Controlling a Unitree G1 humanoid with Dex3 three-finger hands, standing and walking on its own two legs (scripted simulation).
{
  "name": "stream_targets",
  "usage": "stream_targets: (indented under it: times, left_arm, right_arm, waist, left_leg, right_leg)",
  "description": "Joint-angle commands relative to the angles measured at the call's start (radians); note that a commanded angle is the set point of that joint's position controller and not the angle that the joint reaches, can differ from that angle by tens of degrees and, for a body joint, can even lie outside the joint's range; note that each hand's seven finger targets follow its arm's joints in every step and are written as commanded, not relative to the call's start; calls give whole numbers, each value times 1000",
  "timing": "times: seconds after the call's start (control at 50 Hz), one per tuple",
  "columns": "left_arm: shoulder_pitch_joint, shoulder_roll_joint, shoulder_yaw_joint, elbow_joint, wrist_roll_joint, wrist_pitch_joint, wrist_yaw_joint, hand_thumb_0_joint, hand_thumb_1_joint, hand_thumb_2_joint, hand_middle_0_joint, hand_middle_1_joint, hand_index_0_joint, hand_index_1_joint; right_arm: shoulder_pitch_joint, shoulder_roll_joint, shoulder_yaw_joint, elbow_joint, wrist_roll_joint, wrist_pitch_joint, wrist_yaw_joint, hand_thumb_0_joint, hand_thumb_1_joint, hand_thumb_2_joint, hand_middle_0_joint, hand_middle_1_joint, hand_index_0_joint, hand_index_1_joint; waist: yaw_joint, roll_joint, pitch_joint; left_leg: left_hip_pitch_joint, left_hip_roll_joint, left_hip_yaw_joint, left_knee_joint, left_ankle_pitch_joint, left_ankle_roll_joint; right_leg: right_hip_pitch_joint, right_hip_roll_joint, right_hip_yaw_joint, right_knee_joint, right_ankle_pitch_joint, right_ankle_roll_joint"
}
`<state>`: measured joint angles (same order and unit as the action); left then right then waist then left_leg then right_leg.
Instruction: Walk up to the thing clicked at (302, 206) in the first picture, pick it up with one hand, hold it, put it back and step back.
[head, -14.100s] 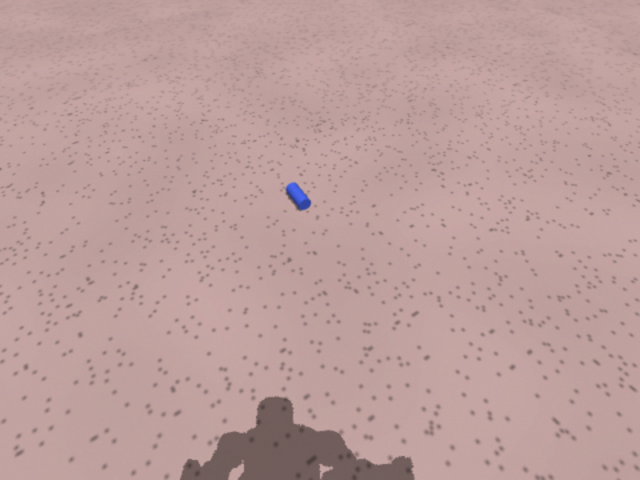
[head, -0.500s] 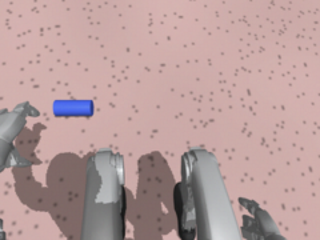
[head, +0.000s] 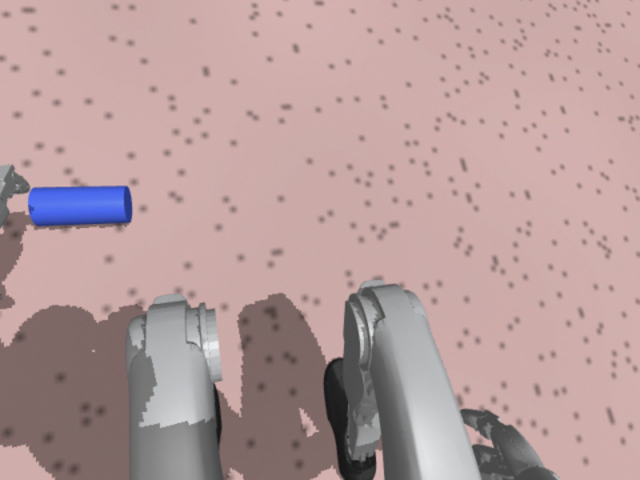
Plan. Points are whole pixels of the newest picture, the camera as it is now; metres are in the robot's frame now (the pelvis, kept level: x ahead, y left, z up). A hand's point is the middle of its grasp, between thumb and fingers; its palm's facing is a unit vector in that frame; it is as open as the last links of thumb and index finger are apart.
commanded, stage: rise first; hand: left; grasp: from above
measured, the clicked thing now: (83, 205) +0.49 +0.34 -0.32
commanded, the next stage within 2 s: none
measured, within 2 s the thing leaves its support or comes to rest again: neither
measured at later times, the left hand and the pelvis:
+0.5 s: hand (8, 235) +0.41 +0.38 -0.19, palm faces -0.46 -0.07 -0.89, open 13.8 cm; pelvis +0.01 +0.00 -0.03, yaw -1 degrees
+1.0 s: hand (16, 228) +0.42 +0.38 -0.20, palm faces -0.46 -0.10 -0.88, open 14.0 cm; pelvis +0.01 +0.00 -0.03, yaw -3 degrees
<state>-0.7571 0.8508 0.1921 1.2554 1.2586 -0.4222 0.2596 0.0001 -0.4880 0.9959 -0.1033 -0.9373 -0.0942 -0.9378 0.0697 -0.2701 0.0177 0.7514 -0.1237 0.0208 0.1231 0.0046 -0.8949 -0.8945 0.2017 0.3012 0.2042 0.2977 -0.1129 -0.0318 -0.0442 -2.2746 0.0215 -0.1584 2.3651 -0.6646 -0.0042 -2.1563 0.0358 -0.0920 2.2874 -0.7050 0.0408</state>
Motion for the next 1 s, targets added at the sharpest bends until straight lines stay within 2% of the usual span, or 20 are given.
stream_targets:
  times: [0.0, 0.02, 0.04, 0.08, 0.1, 0.12, 0.14, 0.22, 0.3, 0.34, 0.38, 0.54, 0.64, 0.68, 0.7, 0.74, 0.82, 0.86, 0.88, 0.98]
  left_arm:
    - [-254, 347, 72, -135, 6, -33, 59, 0, -469, 950, -130, -885, -123, -891]
    - [-226, 353, 77, -86, 21, -36, 66, 0, -459, 939, -133, -891, -129, -894]
    - [-256, 361, 84, -129, 19, -48, 76, 0, -446, 929, -142, -881, -138, -882]
    - [-253, 354, 67, -96, 38, -53, 85, 0, -441, 919, -153, -883, -150, -885]
    - [-239, 357, 77, -59, 44, -53, 92, 0, -441, 924, -150, -879, -146, -882]
    - [-285, 358, 77, -124, 40, -62, 101, 0, -448, 932, -154, -868, -146, -875]
    - [-256, 367, 84, -60, 45, -58, 109, 0, -428, 911, -150, -890, -152, -886]
    - [-276, 378, 84, -47, 61, -53, 134, 0, -444, 925, -148, -900, -146, -900]
    - [-312, 380, 86, -33, 60, -40, 156, 0, -455, 933, -123, -939, -128, -931]
    - [-305, 379, 78, -13, 70, -25, 157, 0, -471, 945, -113, -956, -118, -950]
    - [-324, 399, 92, -21, 59, -15, 161, 0, -451, 927, -119, -954, -128, -943]
    - [-329, 400, 76, -2, 41, 2, 139, 0, -500, 965, -81, -998, -90, -988]
    - [-294, 419, 91, 4, 38, -6, 120, 0, -501, 968, -85, -998, -93, -988]
    - [-281, 405, 88, -10, 36, -15, 113, 0, -505, 968, -85, -1000, -93, -991]
    - [-287, 407, 88, -8, 31, -19, 111, 0, -585, 1048, -83, -967, -57, -993]
    - [-307, 425, 98, -29, 27, -27, 114, 0, -513, 975, -80, -1010, -86, -1002]
    - [-324, 410, 88, -18, 35, -39, 127, 0, -521, 983, -77, -1010, -81, -1004]
    - [-323, 421, 101, -19, 38, -37, 139, 0, -526, 990, -77, -1008, -79, -1005]
    - [-324, 415, 94, -20, 41, -37, 144, 0, -527, 991, -77, -1012, -79, -1009]
    - [-355, 403, 76, 0, 57, -25, 158, 0, -539, 1000, -66, -1026, -69, -1022]
  right_arm:
    - [184, -245, -74, -14, -17, 11, -9, 0, -897, -900, 200, 300, 200, 300]
    - [182, -240, -62, -9, -19, 15, -6, 0, -898, -900, 200, 300, 200, 300]
    - [177, -241, -64, -10, -21, 17, -5, 0, -896, -899, 200, 300, 200, 300]
    - [171, -244, -64, -4, -27, 22, -3, 0, -901, -901, 200, 300, 200, 300]
    - [169, -230, -50, -5, -29, 24, -2, 0, -899, -900, 200, 300, 200, 300]
    - [157, -250, -64, -18, -32, 22, -2, 0, -899, -900, 200, 300, 200, 300]
    - [164, -242, -57, 3, -33, 23, -3, 0, -898, -899, 200, 300, 200, 300]
    - [149, -251, -54, -12, -43, 17, -1, 0, -901, -901, 200, 300, 200, 300]
    - [145, -258, -54, -11, -51, 9, -1, 0, -899, -900, 200, 300, 200, 300]
    - [159, -252, -48, -5, -56, 8, 0, 0, -902, -901, 200, 300, 200, 300]
    - [155, -255, -47, -8, -57, 5, 0, 0, -901, -900, 200, 300, 200, 300]
    - [156, -253, -35, -4, -64, -3, -1, 0, -902, -901, 200, 300, 200, 300]
    - [164, -259, -31, -1, -71, 6, 4, 0, -903, -901, 200, 300, 200, 300]
    - [174, -258, -26, 2, -78, 11, 6, 0, -906, -902, 199, 300, 200, 300]
    - [165, -259, -26, 1, -74, 14, 7, 0, -908, -903, 199, 300, 199, 300]
    - [161, -259, -25, -4, -76, 16, 8, 0, -907, -902, 199, 300, 200, 300]
    - [158, -261, -22, -2, -77, 17, 10, 0, -906, -902, 199, 300, 200, 300]
    - [162, -263, -22, 0, -76, 18, 10, 0, -905, -902, 199, 300, 200, 300]
    - [159, -262, -22, 3, -74, 19, 9, 0, -906, -902, 199, 300, 200, 300]
    - [158, -267, -19, 2, -75, 15, 12, 0, -906, -902, 199, 300, 200, 300]
  waist:
    - [9, 297, -666]
    - [1, 283, -663]
    - [7, 298, -681]
    - [-1, 313, -648]
    - [-8, 282, -644]
    - [-7, 299, -657]
    - [-4, 299, -645]
    - [-6, 315, -643]
    - [-17, 345, -636]
    - [-22, 325, -654]
    - [-23, 303, -648]
    - [-30, 307, -628]
    - [-27, 289, -652]
    - [-30, 296, -674]
    - [-29, 297, -665]
    - [-28, 309, -653]
    - [-43, 314, -639]
    - [-40, 308, -639]
    - [-34, 320, -646]
    - [-52, 358, -641]
  left_leg:
    - [588, -10, 79, -233, 180, 28]
    - [583, -10, 77, -221, 201, 32]
    - [595, -9, 74, -218, 209, 29]
    - [585, -7, 75, -210, 209, 29]
    - [568, -7, 78, -199, 211, 33]
    - [576, -9, 77, -198, 213, 32]
    - [567, -6, 75, -197, 195, 30]
    - [559, -8, 78, -189, 182, 30]
    - [554, -4, 64, -194, 146, 25]
    - [543, -7, 73, -178, 167, 29]
    - [516, -9, 81, -164, 161, 34]
    - [485, -10, 82, -143, 150, 38]
    - [490, -10, 78, -127, 199, 41]
    - [521, -8, 72, -122, 251, 40]
    - [516, -8, 71, -121, 236, 40]
    - [496, -7, 74, -122, 218, 38]
    - [506, -2, 66, -117, 211, 36]
    - [508, -3, 66, -115, 220, 38]
    - [515, -1, 67, -115, 222, 35]
    - [535, 0, 54, -134, 208, 27]
  right_leg:
    - [202, 29, -70, -208, 187, -74]
    - [207, 33, -73, -201, 204, -72]
    - [202, 33, -73, -190, 208, -74]
    - [180, 34, -75, -183, 206, -74]
    - [185, 39, -78, -190, 210, -71]
    - [186, 36, -75, -181, 210, -72]
    - [168, 38, -78, -174, 196, -73]
    - [157, 41, -83, -168, 183, -72]
    - [119, 37, -94, -144, 161, -71]
    - [145, 40, -92, -153, 185, -71]
    - [158, 39, -86, -155, 183, -68]
    - [171, 36, -82, -149, 180, -67]
    - [202, 39, -84, -143, 224, -64]
    - [218, 42, -88, -140, 264, -63]
    - [207, 43, -86, -139, 248, -63]
    - [210, 42, -85, -141, 236, -64]
    - [185, 47, -92, -137, 227, -66]
    - [190, 46, -90, -142, 235, -65]
    - [184, 47, -91, -136, 234, -66]
    - [146, 48, -107, -118, 218, -71]
